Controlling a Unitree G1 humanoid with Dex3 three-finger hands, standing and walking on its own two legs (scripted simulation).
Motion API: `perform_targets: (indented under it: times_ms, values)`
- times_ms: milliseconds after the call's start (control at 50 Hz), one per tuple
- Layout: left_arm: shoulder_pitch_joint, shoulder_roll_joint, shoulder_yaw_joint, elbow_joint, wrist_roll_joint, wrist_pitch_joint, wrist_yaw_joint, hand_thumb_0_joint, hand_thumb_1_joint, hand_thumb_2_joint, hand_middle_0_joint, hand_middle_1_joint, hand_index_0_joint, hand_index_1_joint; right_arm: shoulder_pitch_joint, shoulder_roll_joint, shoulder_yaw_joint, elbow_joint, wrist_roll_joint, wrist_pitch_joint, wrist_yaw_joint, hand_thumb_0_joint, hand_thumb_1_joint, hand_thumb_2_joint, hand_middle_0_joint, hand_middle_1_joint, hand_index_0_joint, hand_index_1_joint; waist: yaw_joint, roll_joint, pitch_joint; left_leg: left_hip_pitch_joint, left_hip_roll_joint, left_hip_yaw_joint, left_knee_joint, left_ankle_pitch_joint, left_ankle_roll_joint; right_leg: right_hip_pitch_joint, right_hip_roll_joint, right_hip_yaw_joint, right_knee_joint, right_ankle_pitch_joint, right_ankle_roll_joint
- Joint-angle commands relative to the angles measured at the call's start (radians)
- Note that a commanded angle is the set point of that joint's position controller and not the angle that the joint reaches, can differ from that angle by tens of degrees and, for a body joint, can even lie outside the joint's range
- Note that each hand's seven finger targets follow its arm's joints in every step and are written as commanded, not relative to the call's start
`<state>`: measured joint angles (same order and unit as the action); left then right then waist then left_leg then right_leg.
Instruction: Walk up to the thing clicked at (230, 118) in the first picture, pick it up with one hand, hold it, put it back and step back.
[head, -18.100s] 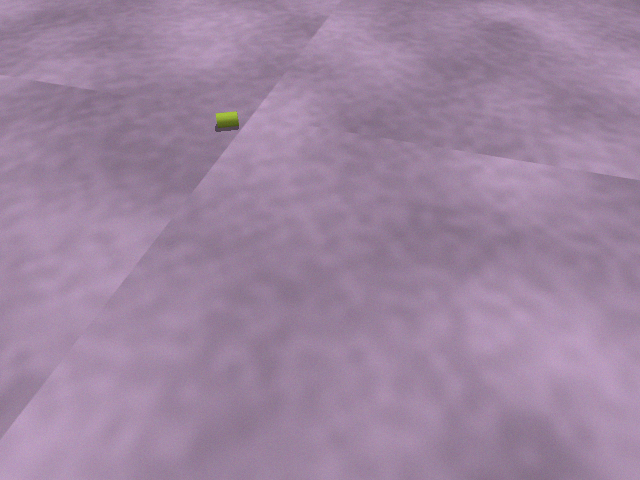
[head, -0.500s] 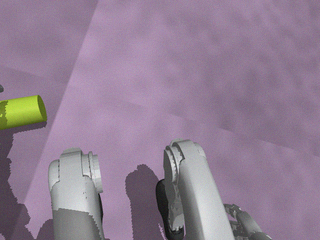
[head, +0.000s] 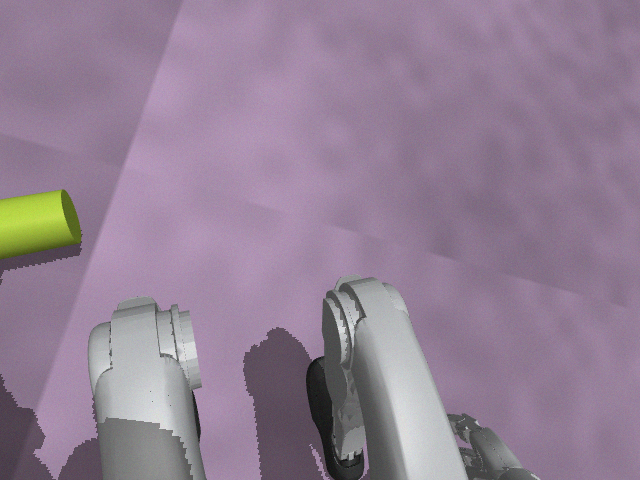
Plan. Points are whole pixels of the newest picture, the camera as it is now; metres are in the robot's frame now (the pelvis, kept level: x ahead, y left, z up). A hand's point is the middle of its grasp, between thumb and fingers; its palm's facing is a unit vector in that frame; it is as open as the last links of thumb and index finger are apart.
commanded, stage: rise first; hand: left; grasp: from above
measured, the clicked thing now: (24, 225) +0.44 +0.36 -0.28
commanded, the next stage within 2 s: approach in 0.34 s
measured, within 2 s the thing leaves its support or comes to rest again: neither
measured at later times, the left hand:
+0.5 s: hand out of the picture +0.39 +0.39 -0.16, palm faces -0.44 -0.14 -0.89, open 14.2 cm
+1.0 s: hand (14, 182) +0.46 +0.33 -0.16, palm faces -0.37 -0.09 -0.93, open 14.2 cm
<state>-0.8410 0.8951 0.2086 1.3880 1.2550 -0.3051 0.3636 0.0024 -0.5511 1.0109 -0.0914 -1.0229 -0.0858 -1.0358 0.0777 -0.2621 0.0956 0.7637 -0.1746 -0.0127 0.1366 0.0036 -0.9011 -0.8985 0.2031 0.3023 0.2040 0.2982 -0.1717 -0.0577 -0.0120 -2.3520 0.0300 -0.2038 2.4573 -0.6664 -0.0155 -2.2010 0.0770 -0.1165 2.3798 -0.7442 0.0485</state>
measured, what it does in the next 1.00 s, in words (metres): stands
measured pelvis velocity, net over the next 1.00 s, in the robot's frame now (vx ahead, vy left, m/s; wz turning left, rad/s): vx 0.00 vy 0.00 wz -0.01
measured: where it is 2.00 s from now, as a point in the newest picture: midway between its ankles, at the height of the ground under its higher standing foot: (264, 453)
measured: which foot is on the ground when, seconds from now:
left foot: down 0.00-1.00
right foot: down 0.00-1.00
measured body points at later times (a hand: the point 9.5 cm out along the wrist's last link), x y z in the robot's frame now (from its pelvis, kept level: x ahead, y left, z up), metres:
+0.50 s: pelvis +0.00 +0.00 +0.00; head +0.22 +0.10 +0.38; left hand +0.41 +0.40 -0.11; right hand +0.10 -0.27 -0.10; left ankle +0.08 +0.13 -0.28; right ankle +0.09 -0.12 -0.28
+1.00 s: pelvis +0.00 +0.00 +0.00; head +0.24 +0.08 +0.37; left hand +0.48 +0.33 -0.11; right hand +0.06 -0.27 -0.10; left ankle +0.08 +0.13 -0.28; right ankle +0.09 -0.12 -0.28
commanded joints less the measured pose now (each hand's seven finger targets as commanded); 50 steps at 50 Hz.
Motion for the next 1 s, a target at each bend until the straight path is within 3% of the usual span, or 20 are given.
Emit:
perform_targets:
  times_ms: [0, 60, 100, 140, 180, 220, 260, 340, 400, 420, 440, 540, 600, 660, 680, 740, 780, 840, 880, 980]
  values:
    - [-0.243, 0.303, 0.036, -0.16, -0.025, -0.007, 0.025, 0.0, -0.583, 1.02, -0.068, -1.03, -0.059, -1.039, 0.171, -0.264, -0.09, -0.017, 0.01, -0.004, -0.01, 0.0, -0.901, -0.901, 0.2, 0.3, 0.2, 0.3, 0.027, 0.388, -0.67, 0.622, 0.009, 0.102, -0.255, 0.2, 0.031, 0.21, 0.016, -0.082, -0.234, 0.268, -0.077]
    - [-0.246, 0.32, 0.051, -0.177, -0.023, -0.01, 0.028, 0.0, -0.566, 1.007, -0.073, -1.031, -0.068, -1.035, 0.172, -0.259, -0.088, -0.022, 0.011, 0.002, -0.01, 0.0, -0.899, -0.9, 0.2, 0.3, 0.2, 0.3, 0.034, 0.38, -0.692, 0.597, 0.005, 0.115, -0.248, 0.197, 0.034, 0.245, 0.021, -0.075, -0.25, 0.272, -0.074]
    - [-0.25, 0.285, 0.032, -0.161, -0.03, -0.01, 0.029, 0.0, -0.566, 1.006, -0.069, -1.038, -0.066, -1.04, 0.173, -0.255, -0.087, -0.024, 0.007, 0.002, -0.008, 0.0, -0.899, -0.899, 0.2, 0.3, 0.2, 0.3, 0.015, 0.347, -0.66, 0.566, 0.004, 0.117, -0.247, 0.178, 0.039, 0.248, 0.021, -0.075, -0.264, 0.262, -0.072]
    - [-0.242, 0.281, 0.017, -0.136, -0.028, -0.005, 0.025, 0.0, -0.571, 1.008, -0.067, -1.048, -0.065, -1.05, 0.169, -0.256, -0.083, -0.023, 0.012, 0.001, -0.01, 0.0, -0.901, -0.9, 0.2, 0.3, 0.2, 0.3, 0.013, 0.343, -0.644, 0.562, 0.005, 0.114, -0.25, 0.172, 0.039, 0.236, 0.022, -0.076, -0.265, 0.256, -0.073]
    - [-0.242, 0.31, 0.034, -0.134, -0.024, -0.005, 0.024, 0.0, -0.563, 1.003, -0.067, -1.05, -0.068, -1.048, 0.168, -0.258, -0.082, -0.028, 0.014, 0.003, -0.011, 0.0, -0.9, -0.9, 0.2, 0.3, 0.2, 0.3, 0.023, 0.34, -0.652, 0.559, 0.004, 0.112, -0.258, 0.159, 0.038, 0.244, 0.022, -0.077, -0.263, 0.244, -0.075]
    - [-0.258, 0.287, 0.015, -0.131, -0.028, 0.0, 0.02, 0.0, -0.573, 1.013, -0.073, -1.041, -0.068, -1.046, 0.169, -0.258, -0.082, -0.031, 0.015, -0.001, -0.012, 0.0, -0.902, -0.901, 0.2, 0.3, 0.2, 0.3, 0.012, 0.321, -0.625, 0.555, 0.005, 0.111, -0.261, 0.139, 0.039, 0.233, 0.02, -0.076, -0.274, 0.228, -0.074]
    - [-0.281, 0.319, 0.031, -0.154, -0.022, -0.002, 0.022, 0.0, -0.575, 1.013, -0.071, -1.046, -0.068, -1.05, 0.16, -0.259, -0.081, -0.029, 0.018, 0.0, -0.015, 0.0, -0.901, -0.901, 0.2, 0.3, 0.2, 0.3, 0.029, 0.361, -0.658, 0.578, 0.004, 0.112, -0.268, 0.137, 0.035, 0.226, 0.02, -0.074, -0.266, 0.224, -0.079]
    - [-0.269, 0.283, 0.005, -0.115, -0.021, -0.001, 0.017, 0.0, -0.584, 1.023, -0.068, -1.036, -0.06, -1.043, 0.158, -0.26, -0.077, -0.032, 0.016, -0.002, -0.015, 0.0, -0.9, -0.9, 0.2, 0.3, 0.2, 0.3, 0.003, 0.345, -0.608, 0.56, 0.005, 0.102, -0.271, 0.119, 0.034, 0.203, 0.018, -0.08, -0.259, 0.212, -0.078]
    - [-0.256, 0.312, 0.025, -0.116, -0.024, -0.002, 0.015, 0.0, -0.575, 1.02, -0.075, -1.029, -0.068, -1.037, 0.159, -0.261, -0.074, -0.036, 0.018, -0.002, -0.017, 0.0, -0.899, -0.9, 0.2, 0.3, 0.2, 0.3, 0.02, 0.358, -0.63, 0.576, 0.003, 0.105, -0.274, 0.135, 0.032, 0.213, 0.016, -0.079, -0.257, 0.221, -0.079]
    - [-0.26, 0.302, 0.018, -0.125, -0.026, -0.003, 0.012, 0.0, -0.611, 1.09, -0.083, -0.993, -0.045, -1.033, 0.156, -0.262, -0.075, -0.037, 0.016, -0.003, -0.016, 0.0, -0.905, -0.902, 0.2, 0.3, 0.2, 0.3, 0.018, 0.364, -0.631, 0.584, 0.005, 0.104, -0.272, 0.138, 0.032, 0.212, 0.015, -0.078, -0.257, 0.225, -0.078]
    - [-0.262, 0.293, 0.002, -0.107, -0.022, -0.004, 0.009, 0.0, -0.581, 1.015, -0.07, -1.032, -0.062, -1.039, 0.156, -0.261, -0.073, -0.034, 0.017, -0.003, -0.016, 0.0, -0.896, -0.894, 0.2, 0.3, 0.2, 0.3, 0.008, 0.359, -0.614, 0.568, 0.006, 0.105, -0.27, 0.129, 0.033, 0.201, 0.018, -0.079, -0.26, 0.22, -0.079]
    - [-0.356, 0.235, -0.056, -0.135, -0.02, -0.024, 0.024, 0.0, -0.562, 1.005, -0.076, -1.035, -0.073, -1.038, 0.175, -0.26, -0.068, -0.025, 0.01, -0.009, -0.018, 0.0, -0.893, -0.893, 0.2, 0.3, 0.2, 0.3, -0.035, 0.352, -0.635, 0.569, 0.007, 0.102, -0.246, 0.134, 0.033, 0.203, 0.022, -0.083, -0.267, 0.231, -0.075]
    - [-0.439, 0.19, -0.106, -0.128, -0.01, -0.031, 0.054, 0.0, -0.553, 0.994, -0.067, -1.057, -0.071, -1.052, 0.201, -0.265, -0.057, -0.01, 0.002, -0.018, -0.02, 0.0, -0.894, -0.893, 0.2, 0.3, 0.2, 0.3, -0.082, 0.367, -0.634, 0.583, 0.012, 0.093, -0.236, 0.153, 0.031, 0.199, 0.022, -0.093, -0.263, 0.259, -0.071]
    - [-0.432, 0.207, -0.085, -0.066, 0.002, -0.011, 0.099, 0.0, -0.575, 1.011, -0.066, -1.057, -0.065, -1.057, 0.209, -0.271, -0.05, -0.007, 0.002, -0.03, -0.024, 0.0, -0.899, -0.895, 0.2, 0.3, 0.2, 0.3, -0.067, 0.389, -0.629, 0.598, 0.012, 0.097, -0.247, 0.156, 0.025, 0.187, 0.02, -0.095, -0.255, 0.258, -0.074]
    - [-0.441, 0.193, -0.089, -0.055, 0.006, 0.0, 0.113, 0.0, -0.572, 1.012, -0.071, -1.053, -0.069, -1.055, 0.214, -0.27, -0.048, -0.008, -0.004, -0.037, -0.023, 0.0, -0.899, -0.895, 0.2, 0.3, 0.2, 0.3, -0.075, 0.405, -0.635, 0.613, 0.012, 0.096, -0.248, 0.162, 0.023, 0.182, 0.02, -0.098, -0.249, 0.263, -0.075]
    - [-0.44, 0.244, -0.044, -0.051, 0.032, 0.046, 0.152, 0.0, -0.577, 1.013, -0.075, -1.041, -0.07, -1.046, 0.208, -0.274, -0.044, -0.023, -0.003, -0.042, -0.021, 0.0, -0.9, -0.895, 0.2, 0.3, 0.2, 0.3, -0.045, 0.484, -0.683, 0.649, 0.011, 0.105, -0.268, 0.177, 0.015, 0.181, 0.02, -0.1, -0.23, 0.275, -0.083]
    - [-0.441, 0.27, -0.016, -0.02, 0.036, 0.089, 0.173, 0.0, -0.587, 1.023, -0.076, -1.03, -0.066, -1.04, 0.202, -0.273, -0.036, -0.034, -0.005, -0.046, -0.016, 0.0, -0.901, -0.897, 0.2, 0.3, 0.2, 0.3, -0.044, 0.478, -0.675, 0.619, 0.012, 0.114, -0.259, 0.185, 0.019, 0.193, 0.019, -0.094, -0.23, 0.29, -0.081]
    - [-0.446, 0.303, 0.014, -0.051, 0.019, 0.143, 0.182, 0.0, -0.588, 1.023, -0.084, -1.006, -0.071, -1.02, 0.19, -0.274, -0.03, -0.055, 0.001, -0.043, -0.015, 0.0, -0.9, -0.896, 0.2, 0.3, 0.2, 0.3, -0.024, 0.484, -0.73, 0.608, 0.009, 0.135, -0.255, 0.206, 0.028, 0.24, 0.019, -0.076, -0.241, 0.317, -0.08]
    - [-0.412, 0.284, -0.011, 0.01, -0.001, 0.18, 0.165, 0.0, -0.599, 1.03, -0.078, -1.009, -0.063, -1.023, 0.181, -0.266, -0.026, -0.058, 0.007, -0.045, -0.013, 0.0, -0.901, -0.896, 0.2, 0.3, 0.2, 0.3, -0.034, 0.415, -0.701, 0.544, 0.011, 0.138, -0.237, 0.192, 0.042, 0.257, 0.025, -0.064, -0.258, 0.317, -0.073]
    - [-0.302, 0.285, -0.039, 0.062, -0.083, 0.209, 0.058, 0.0, -0.589, 1.016, -0.078, -1.016, -0.068, -1.025, 0.187, -0.25, -0.023, -0.072, 0.02, -0.045, -0.011, 0.0, -0.899, -0.895, 0.2, 0.3, 0.2, 0.3, -0.029, 0.256, -0.634, 0.377, 0.004, 0.138, -0.233, 0.124, 0.067, 0.376, 0.036, -0.022, -0.302, 0.238, -0.061]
